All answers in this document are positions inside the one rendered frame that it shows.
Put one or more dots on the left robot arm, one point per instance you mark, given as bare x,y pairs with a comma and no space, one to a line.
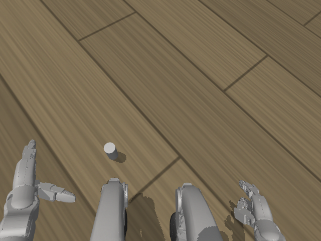
20,213

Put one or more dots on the can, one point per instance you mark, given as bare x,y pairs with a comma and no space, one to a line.
111,151

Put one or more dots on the right robot hand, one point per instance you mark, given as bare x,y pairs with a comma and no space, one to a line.
248,212

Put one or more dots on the left robot hand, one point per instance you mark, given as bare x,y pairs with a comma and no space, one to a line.
25,175

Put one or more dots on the right robot arm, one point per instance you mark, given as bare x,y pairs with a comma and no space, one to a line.
267,230

